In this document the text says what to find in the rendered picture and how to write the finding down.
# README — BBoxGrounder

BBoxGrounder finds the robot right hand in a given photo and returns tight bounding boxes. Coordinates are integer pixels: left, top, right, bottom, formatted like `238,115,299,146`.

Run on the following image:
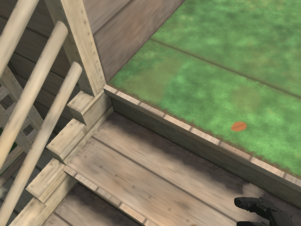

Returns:
234,197,295,226

